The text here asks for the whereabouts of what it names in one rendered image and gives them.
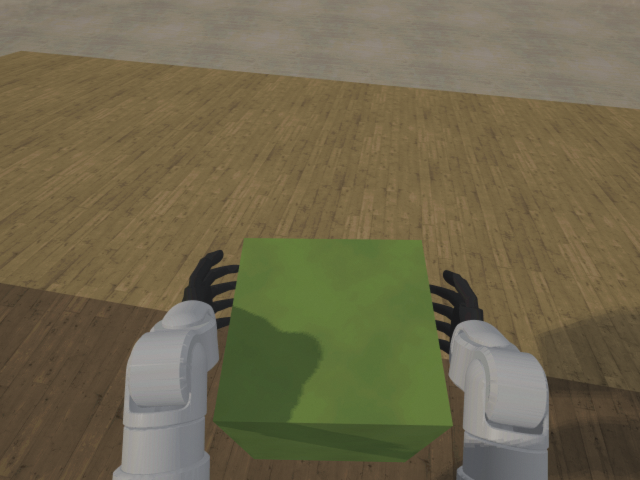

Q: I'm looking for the left robot forearm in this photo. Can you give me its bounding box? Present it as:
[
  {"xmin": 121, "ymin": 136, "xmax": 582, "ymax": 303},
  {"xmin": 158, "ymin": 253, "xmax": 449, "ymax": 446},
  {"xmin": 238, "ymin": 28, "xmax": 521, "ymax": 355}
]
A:
[{"xmin": 112, "ymin": 300, "xmax": 219, "ymax": 480}]

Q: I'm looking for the right robot forearm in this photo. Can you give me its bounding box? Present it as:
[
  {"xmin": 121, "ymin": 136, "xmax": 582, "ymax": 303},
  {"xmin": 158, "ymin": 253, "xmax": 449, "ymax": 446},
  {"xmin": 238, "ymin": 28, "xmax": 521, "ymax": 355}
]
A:
[{"xmin": 449, "ymin": 320, "xmax": 549, "ymax": 480}]

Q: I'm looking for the left robot hand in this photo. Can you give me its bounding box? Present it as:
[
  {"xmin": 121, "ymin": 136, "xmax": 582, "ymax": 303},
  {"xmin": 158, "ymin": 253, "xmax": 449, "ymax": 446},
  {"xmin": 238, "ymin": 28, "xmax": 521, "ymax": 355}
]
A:
[{"xmin": 182, "ymin": 250, "xmax": 239, "ymax": 329}]

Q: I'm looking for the right robot hand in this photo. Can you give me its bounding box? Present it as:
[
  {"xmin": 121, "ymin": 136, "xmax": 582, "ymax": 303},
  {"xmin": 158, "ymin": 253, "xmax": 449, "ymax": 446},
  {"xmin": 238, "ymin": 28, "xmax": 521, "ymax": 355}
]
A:
[{"xmin": 429, "ymin": 270, "xmax": 484, "ymax": 354}]

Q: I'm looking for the carton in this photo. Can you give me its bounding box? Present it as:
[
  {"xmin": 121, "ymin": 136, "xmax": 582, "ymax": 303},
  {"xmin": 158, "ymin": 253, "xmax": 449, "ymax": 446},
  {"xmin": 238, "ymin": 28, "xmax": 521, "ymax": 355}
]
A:
[{"xmin": 213, "ymin": 238, "xmax": 453, "ymax": 462}]

